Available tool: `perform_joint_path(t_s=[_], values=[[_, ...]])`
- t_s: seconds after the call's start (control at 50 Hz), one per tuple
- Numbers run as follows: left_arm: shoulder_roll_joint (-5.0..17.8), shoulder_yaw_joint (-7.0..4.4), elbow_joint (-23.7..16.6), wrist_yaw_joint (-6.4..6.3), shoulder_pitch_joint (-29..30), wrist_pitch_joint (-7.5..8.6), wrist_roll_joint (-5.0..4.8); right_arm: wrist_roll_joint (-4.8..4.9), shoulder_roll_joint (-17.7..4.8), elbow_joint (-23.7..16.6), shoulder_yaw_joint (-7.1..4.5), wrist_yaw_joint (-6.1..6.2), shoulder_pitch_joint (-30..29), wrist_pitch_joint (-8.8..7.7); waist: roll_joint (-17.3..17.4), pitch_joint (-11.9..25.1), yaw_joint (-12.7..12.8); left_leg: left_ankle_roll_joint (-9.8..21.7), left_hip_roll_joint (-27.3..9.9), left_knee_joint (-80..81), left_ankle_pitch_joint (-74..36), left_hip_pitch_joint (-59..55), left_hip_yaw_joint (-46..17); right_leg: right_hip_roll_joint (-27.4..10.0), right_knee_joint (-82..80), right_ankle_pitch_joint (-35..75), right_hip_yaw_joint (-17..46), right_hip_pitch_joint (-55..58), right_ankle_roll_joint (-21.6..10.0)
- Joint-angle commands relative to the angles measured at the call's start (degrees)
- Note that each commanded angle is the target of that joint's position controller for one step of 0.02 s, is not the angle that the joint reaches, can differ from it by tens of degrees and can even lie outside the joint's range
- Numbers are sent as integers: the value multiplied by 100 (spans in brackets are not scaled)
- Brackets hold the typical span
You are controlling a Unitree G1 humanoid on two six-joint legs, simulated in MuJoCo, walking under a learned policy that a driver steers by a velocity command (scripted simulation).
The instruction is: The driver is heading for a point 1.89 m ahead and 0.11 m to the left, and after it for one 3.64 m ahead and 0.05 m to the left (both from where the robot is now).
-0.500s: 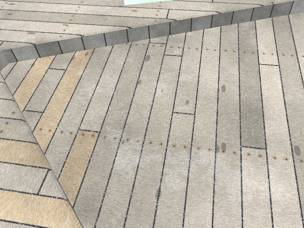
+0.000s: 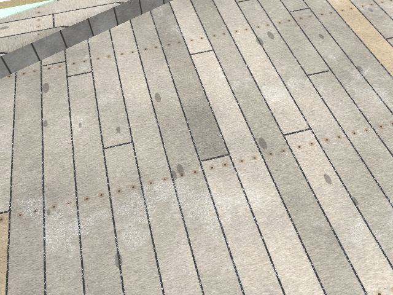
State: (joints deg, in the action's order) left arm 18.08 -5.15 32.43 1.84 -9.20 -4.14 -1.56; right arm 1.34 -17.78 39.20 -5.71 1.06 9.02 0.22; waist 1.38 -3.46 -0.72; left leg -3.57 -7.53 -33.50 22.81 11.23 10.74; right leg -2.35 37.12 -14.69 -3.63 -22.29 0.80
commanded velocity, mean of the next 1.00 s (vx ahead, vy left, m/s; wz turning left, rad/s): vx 0.00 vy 0.00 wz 0.06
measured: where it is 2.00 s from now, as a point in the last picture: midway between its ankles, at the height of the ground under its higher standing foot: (124, 241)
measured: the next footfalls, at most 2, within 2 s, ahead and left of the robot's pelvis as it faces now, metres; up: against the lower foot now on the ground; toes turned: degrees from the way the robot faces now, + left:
left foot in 0.46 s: +0.14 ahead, +0.10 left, +0.00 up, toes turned -18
left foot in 1.30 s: +0.10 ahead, +0.17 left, +0.00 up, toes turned +30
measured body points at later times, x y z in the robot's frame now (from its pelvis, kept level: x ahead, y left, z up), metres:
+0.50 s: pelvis +0.05 -0.01 +0.01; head +0.07 -0.01 +0.45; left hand +0.31 +0.17 -0.07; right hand +0.11 -0.31 -0.09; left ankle +0.11 +0.11 -0.73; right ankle +0.02 -0.11 -0.72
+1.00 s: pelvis +0.06 -0.04 +0.02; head +0.10 -0.04 +0.46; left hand +0.15 +0.26 -0.07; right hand +0.26 -0.30 -0.08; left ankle +0.05 +0.12 -0.65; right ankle +0.02 -0.12 -0.72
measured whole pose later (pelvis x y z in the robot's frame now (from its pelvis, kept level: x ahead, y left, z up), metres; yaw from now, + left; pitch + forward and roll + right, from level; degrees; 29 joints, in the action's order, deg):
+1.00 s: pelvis +0.06 -0.04 +0.02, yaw +9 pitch +2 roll +0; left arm 15.2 -4.1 36.9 -2.7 -10.5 -0.6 1.3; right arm 2.0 -19.0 35.9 -5.9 -0.4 9.5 3.6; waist 1.9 -3.5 1.1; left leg -6.9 -4.0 -59.1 19.3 32.5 -1.3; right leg 0.3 22.6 -16.0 -9.2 -8.9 -3.6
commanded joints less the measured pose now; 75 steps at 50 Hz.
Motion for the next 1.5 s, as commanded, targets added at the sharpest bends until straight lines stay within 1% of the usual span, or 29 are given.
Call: perform_joint_path(t_s=[0.02, 0.04, 0.08, 0.1, 0.16, 0.34, 0.44, 0.46, 0.5, 0.52, 0.66, 0.72, 0.74, 0.76, 0.78, 0.82, 0.94, 1.06, 1.18, 1.24, 1.28, 1.3, 1.32, 1.34, 1.36, 1.38, 1.42, 1.44, 1.5], values=[[1768, -593, -234, -227, -1301, 76, 15, -263, -238, -476, -73, -78, 64, -178, -1855, 1064, 384, -96, 257, -3083, 942, 2465, 107, -1154, -1091, 4236, 2467, 3124, -1210], [1859, -532, -454, -143, -1065, 281, 264, -313, -328, -720, -43, -26, -367, -225, -1999, 1795, 523, -181, 869, -4233, 1937, 3250, -1259, -2019, -1472, 3765, 4159, 2988, -2401], [1270, -354, -346, -123, -731, 480, 146, -126, -643, -742, -106, 37, -786, -231, -913, 1191, 453, 98, 605, -4090, 1066, 3317, -1711, -1496, -1707, 2399, 3186, 2428, -1928], [1132, -313, -364, -183, -435, 457, 28, -185, -662, -632, -118, 101, -685, -222, -499, 984, 265, 129, 486, -3655, 583, 3229, -1751, -1220, -1736, 1887, 2923, 2131, -1626], [1064, -248, -515, -330, 110, 354, 75, -234, -629, -474, -129, 81, -402, -177, -682, 936, -52, 41, 732, -3001, -233, 2497, -1693, -758, -1772, 1932, 2526, 1351, -1398], [946, -130, -389, -351, 19, 244, 164, -152, -418, -359, 28, -6, -456, -113, -986, 837, 231, -135, 800, -1336, -550, 1639, -1546, -574, -1501, 1182, 2661, 824, -1321], [202, 232, -156, -232, 171, 329, 266, -140, -105, -246, 186, -153, -73, -219, -901, 907, 45, 134, 584, 590, -1428, 32, -1308, -523, -1207, 1310, 2210, 639, -1041], [194, 230, -41, -219, -120, 392, 319, -207, -256, -333, 177, -152, -203, -225, -704, 789, 156, 260, 498, 899, -2128, -207, -1598, -272, -1144, 810, 2043, 570, -767], [463, 110, -77, -281, -506, 451, 427, -168, -1072, -471, -4, -114, -487, -210, 761, 549, 702, 1042, -210, 974, -2979, 398, -2739, 560, -495, -283, 1072, 723, -191], [577, 74, -126, -342, -180, 443, 395, -108, -920, -521, -8, -122, -453, -197, 972, 449, 476, 1275, -282, 1207, -2401, 616, -3196, 570, -353, -307, 900, 787, -49], [135, -9, -215, -270, 116, 500, 153, 44, -990, -532, -200, 39, 164, -42, 948, 926, 89, 1553, -378, 912, -3412, -564, -4256, 780, -35, -1330, 895, -112, -36], [199, -103, 96, -192, -460, 562, 99, 169, -877, -743, -217, 114, -422, 180, 675, 1192, 398, 1047, 166, 501, -2687, 291, -3787, 508, -1535, 173, 866, 1332, -100], [621, -210, 96, -216, -456, 526, 194, 148, -577, -847, -134, 114, -376, 217, -162, 1083, 267, 637, 723, -332, -1357, 1388, -3134, -411, -1827, 756, 1770, 2059, -504], [940, -284, 60, -196, -176, 499, 361, 85, -539, -889, -125, 86, -39, 173, -1690, 776, 4, 265, 1434, -1301, 987, 2468, -2131, -1631, -2032, 2213, 3099, 2084, -1270], [655, -204, -83, -221, -26, 536, 399, -50, -933, -727, -260, 56, 256, 125, -1158, 776, -45, 33, 925, -2564, 1281, 2546, -2168, -2111, -1894, 2949, 3085, 1958, -1620], [382, -110, -147, -325, 382, 554, 296, 26, -955, -473, -319, 12, 402, 202, -425, 599, -211, -133, 699, -3255, 538, 2592, -1965, -1466, -1721, 2836, 1910, 1844, -1281], [602, -157, 96, -522, -233, 420, 311, 85, -442, -849, -63, -143, -349, 231, -728, 508, 367, -384, 341, -2811, -352, 3053, -1237, -1245, -1824, 3452, 638, 2476, -1353], [902, -262, 223, -362, -114, 375, 217, 41, -389, -1032, -21, -264, -533, 296, -773, 473, 376, -206, 162, -1707, -502, 2425, -862, -1503, -1857, 3325, -81, 2431, -1329], [1147, -383, 523, -185, -760, 634, 37, 118, -374, -1358, 33, -449, -1343, 302, -545, 129, 685, 357, -2, -1222, 354, 2829, -800, -2109, -2788, -1066, 329, 3027, -1183], [1177, -366, 736, -125, -904, 651, -12, 110, -265, -1245, 88, -462, -1179, 177, -381, -19, 519, 663, 194, -713, 814, 2334, -661, -2063, -2731, -883, -1, 2956, -1165], [1182, -313, 756, -108, -397, 669, -65, 70, -353, -770, 9, -424, -54, 130, -351, 276, -241, 888, 722, 208, 202, 261, -132, -1582, -1696, 1010, -897, 1902, -911], [567, -44, 848, -37, -476, 611, 266, -738, -548, -130, -54, -378, 1456, 120, -87, 1055, -793, 1077, 1238, 698, -568, -1957, -148, -1016, 345, 2523, -1643, 942, -633], [38, 163, 330, 3, 69, 676, 297, -722, -1383, 62, -286, -262, 2486, 55, 1641, 1342, -1381, 1503, -443, 1554, 1266, -3708, -2867, -212, 2544, -525, -1511, -1740, -223], [314, 88, 193, -42, 376, 690, 501, -584, -1749, -126, -316, -161, 2159, -21, 1469, 1215, -1197, 1716, -1317, 2160, 666, -3567, -4490, 186, 3648, -1710, -255, -3068, -160], [533, 40, 307, -57, 323, 674, 339, -561, -1332, -192, -189, -131, 1796, -52, 430, 722, -1054, 1669, -1417, 1830, -291, -3233, -3634, -17, 3978, -1071, 438, -3340, -307], [537, 65, 502, -26, 15, 718, 174, -554, -990, -93, -61, -120, 1656, -110, 170, 414, -798, 1472, -1184, 1726, -1048, -2623, -2756, -63, 3773, -636, 752, -2948, -389], [582, 29, 858, 88, -597, 611, 258, -412, -534, -1, 143, -110, 970, -243, 296, 40, -119, 917, -635, 2042, -1243, -1782, -1689, -150, 3280, 1, 807, -2350, -304], [544, 45, 990, 156, -819, 533, 254, -385, -470, 16, 189, -119, 890, -329, 658, -16, -17, 820, -605, 2112, -1589, -1427, -1436, -155, 3246, 190, 784, -2050, -248], [334, 120, 1002, 269, -413, 462, 194, -359, -418, 235, 206, -164, 1095, -520, 427, -515, -10, 704, -519, 2631, -2048, -975, -778, -107, 3123, 760, 636, -2333, -239]])
Keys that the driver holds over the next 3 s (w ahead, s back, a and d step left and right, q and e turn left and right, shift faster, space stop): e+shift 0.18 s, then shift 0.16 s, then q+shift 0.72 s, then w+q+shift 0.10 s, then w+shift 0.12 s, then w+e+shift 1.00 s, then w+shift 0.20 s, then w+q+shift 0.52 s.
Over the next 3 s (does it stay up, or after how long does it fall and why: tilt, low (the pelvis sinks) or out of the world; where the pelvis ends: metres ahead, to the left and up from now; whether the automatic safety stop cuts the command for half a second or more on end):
stays up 1.44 -0.01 -0.01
